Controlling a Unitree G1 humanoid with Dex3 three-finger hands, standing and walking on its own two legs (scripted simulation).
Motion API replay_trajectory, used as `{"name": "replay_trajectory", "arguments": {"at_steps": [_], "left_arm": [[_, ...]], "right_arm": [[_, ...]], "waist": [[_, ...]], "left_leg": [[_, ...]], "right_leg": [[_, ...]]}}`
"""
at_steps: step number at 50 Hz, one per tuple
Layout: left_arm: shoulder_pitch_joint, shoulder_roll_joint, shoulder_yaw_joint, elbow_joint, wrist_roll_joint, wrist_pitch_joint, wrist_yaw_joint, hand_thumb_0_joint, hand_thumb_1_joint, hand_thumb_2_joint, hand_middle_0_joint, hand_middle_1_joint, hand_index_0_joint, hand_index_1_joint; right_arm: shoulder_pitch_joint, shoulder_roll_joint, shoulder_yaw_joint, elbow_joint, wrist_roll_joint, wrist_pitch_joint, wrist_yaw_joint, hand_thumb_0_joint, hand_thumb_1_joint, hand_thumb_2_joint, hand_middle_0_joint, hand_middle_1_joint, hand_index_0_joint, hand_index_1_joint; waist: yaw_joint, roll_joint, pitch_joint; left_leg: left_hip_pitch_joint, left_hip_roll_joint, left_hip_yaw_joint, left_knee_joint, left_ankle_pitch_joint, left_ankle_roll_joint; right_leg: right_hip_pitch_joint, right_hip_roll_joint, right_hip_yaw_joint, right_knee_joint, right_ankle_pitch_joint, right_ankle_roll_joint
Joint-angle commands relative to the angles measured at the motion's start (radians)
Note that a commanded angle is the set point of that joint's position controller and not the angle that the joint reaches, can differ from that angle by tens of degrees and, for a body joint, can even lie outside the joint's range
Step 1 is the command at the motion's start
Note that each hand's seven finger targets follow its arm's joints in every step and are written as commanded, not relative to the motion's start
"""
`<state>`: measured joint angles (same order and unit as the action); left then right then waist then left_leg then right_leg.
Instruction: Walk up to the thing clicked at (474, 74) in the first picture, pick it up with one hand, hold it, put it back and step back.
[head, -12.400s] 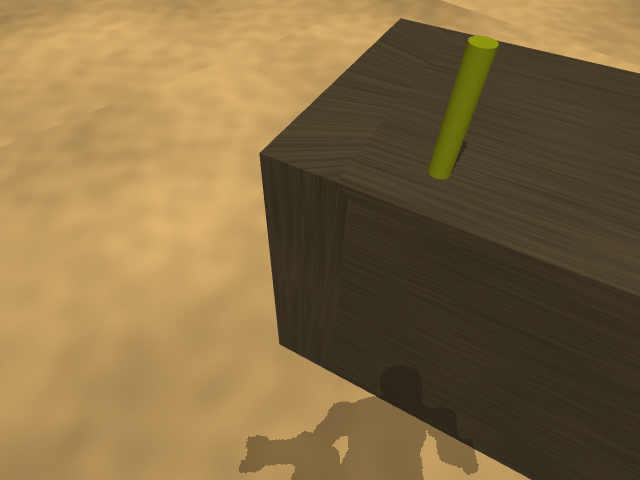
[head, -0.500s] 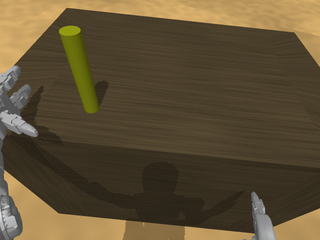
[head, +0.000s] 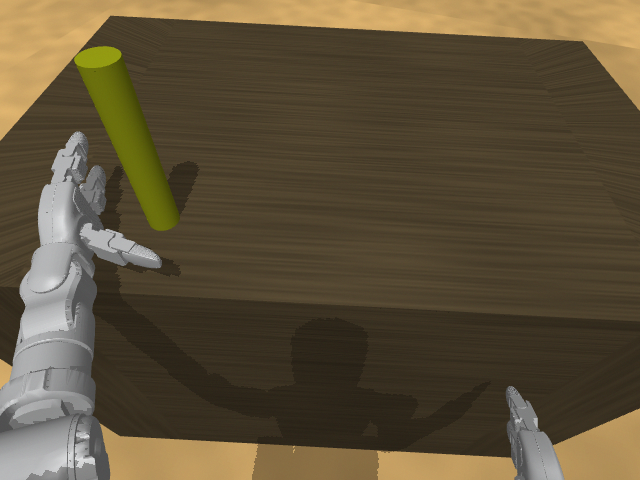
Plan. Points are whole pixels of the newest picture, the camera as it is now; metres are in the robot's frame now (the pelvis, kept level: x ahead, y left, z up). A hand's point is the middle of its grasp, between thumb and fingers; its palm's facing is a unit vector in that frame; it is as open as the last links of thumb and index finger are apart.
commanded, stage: close in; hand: left
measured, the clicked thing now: (137, 154) +0.45 +0.20 +0.17
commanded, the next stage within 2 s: close in 0.18 s
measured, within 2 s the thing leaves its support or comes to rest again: leaves its support in 1.48 s
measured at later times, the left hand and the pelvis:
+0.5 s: hand (147, 199) +0.42 +0.20 +0.12, palm faces +0.19 -0.98 +0.03, open 16.6 cm; pelvis -0.01 +0.00 +0.00, yaw +0 degrees
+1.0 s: hand (155, 184) +0.45 +0.20 +0.12, palm faces +0.18 -0.98 +0.03, open 9.9 cm; pelvis -0.01 +0.00 -0.01, yaw -1 degrees
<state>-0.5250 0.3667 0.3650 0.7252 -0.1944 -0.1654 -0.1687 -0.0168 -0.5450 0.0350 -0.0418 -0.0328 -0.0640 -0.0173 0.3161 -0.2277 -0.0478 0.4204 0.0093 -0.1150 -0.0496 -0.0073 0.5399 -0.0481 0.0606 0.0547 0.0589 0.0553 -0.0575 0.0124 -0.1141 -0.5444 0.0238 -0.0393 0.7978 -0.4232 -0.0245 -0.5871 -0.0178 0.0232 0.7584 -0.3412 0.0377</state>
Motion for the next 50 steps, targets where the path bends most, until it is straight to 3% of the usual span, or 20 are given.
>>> {"name": "replay_trajectory", "arguments": {"at_steps": [1,2,5,8,12,15,16,18,19,23,26,28,30,31,35,39,43,45,48,50], "left_arm": [[-0.417,0.221,0.000,-0.315,-0.006,-0.060,0.015,0.000,-0.509,0.060,-0.027,-0.018,-0.041,-0.010],[-0.413,0.229,0.011,-0.290,-0.008,-0.050,0.017,0.000,-0.513,0.063,-0.030,-0.023,-0.044,-0.015],[-0.439,0.182,-0.022,-0.313,-0.011,-0.036,0.026,0.000,-0.505,0.078,-0.034,-0.026,-0.044,-0.022],[-0.417,0.223,0.011,-0.288,0.003,-0.020,0.061,0.000,-0.502,0.071,-0.034,-0.014,-0.042,-0.011],[-0.366,0.130,-0.039,-0.232,0.005,-0.008,0.067,0.000,-0.525,0.054,-0.040,-0.015,-0.050,-0.010],[-0.457,0.184,-0.018,-0.348,0.012,-0.026,0.081,0.000,-0.577,0.038,-0.095,0.000,-0.073,-0.011],[-0.443,0.212,0.012,-0.335,0.010,-0.025,0.092,0.000,-0.551,0.050,-0.175,-0.080,-0.153,-0.091],[-0.448,0.208,0.014,-0.317,0.017,-0.022,0.108,0.000,-0.512,0.088,-0.306,-0.158,-0.307,-0.158],[-0.457,0.224,0.027,-0.290,0.023,-0.018,0.121,0.000,-0.529,0.107,-0.354,-0.201,-0.356,-0.200],[-0.576,0.205,-0.008,-0.293,0.041,-0.027,0.132,0.000,-0.516,0.147,-0.473,-0.294,-0.481,-0.287],[-0.518,0.210,-0.001,-0.138,0.045,-0.022,0.119,0.000,-0.500,0.149,-0.530,-0.328,-0.539,-0.318],[-0.593,0.167,-0.039,-0.155,0.039,-0.030,0.104,0.000,-0.468,0.167,-0.563,-0.347,-0.572,-0.338],[-0.567,0.223,-0.002,-0.098,0.034,-0.021,0.106,0.000,-0.467,0.185,-0.587,-0.369,-0.595,-0.361],[-0.619,0.217,-0.014,-0.132,0.037,-0.028,0.105,0.000,-0.448,0.186,-0.590,-0.368,-0.600,-0.358],[-0.603,0.234,0.013,-0.057,0.038,-0.040,0.112,0.000,-0.364,0.319,-0.721,-0.505,-0.727,-0.500],[-0.705,0.236,-0.012,-0.180,0.044,-0.071,0.121,0.000,-0.269,0.419,-0.841,-0.631,-0.853,-0.620],[-0.610,0.246,0.017,-0.071,0.041,-0.060,0.130,0.000,-0.189,0.523,-0.963,-0.747,-0.970,-0.741],[-0.646,0.247,0.013,-0.157,0.041,-0.069,0.134,0.000,-0.145,0.558,-1.005,-0.791,-1.016,-0.781],[-0.501,0.186,0.006,-0.036,0.039,-0.044,0.135,0.000,-0.100,0.603,-1.055,-0.845,-1.067,-0.834],[-0.493,0.238,0.045,-0.095,0.040,-0.053,0.135,0.000,-0.056,0.668,-1.107,-0.900,-1.115,-0.895]], "right_arm": [[-0.031,-0.117,-0.052,-0.214,0.011,-0.042,-0.004,0.000,0.553,-0.049,0.050,0.051,0.050,0.051],[-0.022,-0.154,-0.086,-0.210,0.012,-0.038,-0.009,0.000,0.553,-0.050,0.050,0.051,0.050,0.051],[-0.016,-0.117,-0.053,-0.213,0.012,-0.033,-0.004,0.000,0.558,-0.049,0.050,0.051,0.050,0.051],[-0.004,-0.182,-0.119,-0.232,0.010,-0.029,-0.014,0.000,0.558,-0.049,0.050,0.051,0.050,0.051],[0.026,-0.112,-0.059,-0.233,0.010,-0.023,-0.003,0.000,0.552,-0.050,0.050,0.051,0.050,0.051],[-0.003,-0.106,-0.064,-0.268,0.011,-0.021,-0.002,0.000,0.533,-0.059,0.050,0.050,0.050,0.050],[-0.001,-0.139,-0.099,-0.272,0.008,-0.018,-0.004,0.000,0.538,-0.052,0.050,0.050,0.050,0.050],[-0.003,-0.104,-0.067,-0.275,0.006,-0.014,0.000,0.000,0.544,-0.049,0.050,0.050,0.050,0.050],[-0.019,-0.133,-0.093,-0.277,0.006,-0.008,-0.004,0.000,0.537,-0.050,0.050,0.050,0.050,0.050],[-0.062,-0.119,-0.088,-0.296,0.003,-0.009,-0.007,0.000,0.536,-0.048,0.050,0.050,0.050,0.050],[-0.041,-0.136,-0.095,-0.271,0.002,-0.010,-0.007,0.000,0.526,-0.049,0.050,0.051,0.050,0.050],[-0.014,-0.100,-0.061,-0.267,-0.001,-0.009,-0.002,0.000,0.533,-0.047,0.050,0.050,0.050,0.050],[0.008,-0.160,-0.107,-0.267,0.000,-0.009,-0.005,0.000,0.530,-0.047,0.050,0.050,0.050,0.050],[0.017,-0.121,-0.072,-0.272,-0.001,-0.009,0.002,0.000,0.534,-0.046,0.050,0.050,0.050,0.050],[0.017,-0.161,-0.115,-0.256,-0.006,-0.008,0.001,0.000,0.533,-0.047,0.050,0.050,0.050,0.050],[-0.032,-0.124,-0.074,-0.308,-0.006,-0.012,0.004,0.000,0.528,-0.047,0.050,0.050,0.049,0.050],[-0.011,-0.171,-0.117,-0.283,-0.008,-0.001,0.000,0.000,0.521,-0.049,0.050,0.050,0.049,0.050],[-0.018,-0.124,-0.081,-0.312,-0.006,0.001,0.003,0.000,0.525,-0.047,0.050,0.050,0.049,0.050],[0.023,-0.141,-0.098,-0.299,-0.004,0.010,0.002,0.000,0.520,-0.048,0.050,0.050,0.049,0.050],[0.001,-0.134,-0.090,-0.284,0.002,0.015,0.009,0.000,0.520,-0.050,0.050,0.050,0.049,0.050]], "waist": [[-0.001,0.050,-0.355],[-0.011,0.031,-0.355],[-0.012,0.042,-0.302],[-0.022,-0.003,-0.291],[-0.009,0.000,-0.243],[0.006,0.023,-0.309],[0.006,0.044,-0.343],[0.017,0.024,-0.305],[0.008,0.001,-0.307],[-0.020,0.008,-0.296],[-0.024,-0.024,-0.263],[-0.033,0.028,-0.299],[-0.035,0.023,-0.292],[-0.035,0.052,-0.327],[-0.038,0.016,-0.316],[-0.018,0.099,-0.413],[-0.021,0.016,-0.365],[-0.006,0.052,-0.421],[-0.018,-0.022,-0.346],[0.003,-0.010,-0.310]], "left_leg": [[0.165,-0.017,0.038,-0.077,0.438,0.018],[0.169,-0.015,0.036,-0.076,0.439,0.018],[0.148,-0.017,0.037,-0.088,0.365,0.019],[0.139,-0.024,0.044,-0.093,0.273,0.029],[0.124,-0.016,0.036,-0.098,0.315,0.022],[0.120,-0.025,0.045,-0.092,0.310,0.027],[0.130,-0.026,0.048,-0.085,0.332,0.023],[0.099,-0.030,0.054,-0.085,0.309,0.028],[0.086,-0.029,0.054,-0.087,0.293,0.031],[0.091,-0.026,0.051,-0.094,0.237,0.033],[0.069,-0.026,0.049,-0.096,0.206,0.037],[0.099,-0.023,0.047,-0.092,0.228,0.030],[0.105,-0.015,0.038,-0.093,0.241,0.024],[0.108,-0.017,0.041,-0.085,0.263,0.022],[0.076,-0.018,0.036,-0.080,0.238,0.025],[0.143,-0.011,0.028,-0.077,0.298,0.009],[0.083,-0.010,0.026,-0.076,0.295,0.015],[0.092,-0.022,0.043,-0.066,0.309,0.020],[0.043,-0.022,0.048,-0.070,0.300,0.028],[0.025,-0.020,0.044,-0.078,0.311,0.026]], "right_leg": [[0.208,0.020,-0.051,-0.049,0.366,-0.038],[0.202,0.021,-0.050,-0.047,0.367,-0.036],[0.172,0.021,-0.048,-0.057,0.306,-0.037],[0.166,0.019,-0.041,-0.078,0.247,-0.029],[0.157,0.025,-0.053,-0.064,0.260,-0.037],[0.203,0.018,-0.045,-0.059,0.277,-0.034],[0.218,0.016,-0.042,-0.052,0.295,-0.034],[0.230,0.014,-0.040,-0.061,0.290,-0.030],[0.230,0.012,-0.034,-0.064,0.281,-0.028],[0.181,0.017,-0.031,-0.072,0.223,-0.030],[0.166,0.018,-0.030,-0.074,0.192,-0.028],[0.143,0.021,-0.034,-0.067,0.204,-0.034],[0.122,0.028,-0.042,-0.060,0.201,-0.039],[0.133,0.024,-0.040,-0.056,0.224,-0.040],[0.119,0.027,-0.045,-0.048,0.202,-0.039],[0.124,0.029,-0.050,-0.029,0.228,-0.051],[0.141,0.033,-0.050,-0.033,0.235,-0.047],[0.190,0.026,-0.042,-0.032,0.264,-0.043],[0.200,0.028,-0.040,-0.039,0.273,-0.038],[0.181,0.031,-0.042,-0.033,0.270,-0.042]]}}
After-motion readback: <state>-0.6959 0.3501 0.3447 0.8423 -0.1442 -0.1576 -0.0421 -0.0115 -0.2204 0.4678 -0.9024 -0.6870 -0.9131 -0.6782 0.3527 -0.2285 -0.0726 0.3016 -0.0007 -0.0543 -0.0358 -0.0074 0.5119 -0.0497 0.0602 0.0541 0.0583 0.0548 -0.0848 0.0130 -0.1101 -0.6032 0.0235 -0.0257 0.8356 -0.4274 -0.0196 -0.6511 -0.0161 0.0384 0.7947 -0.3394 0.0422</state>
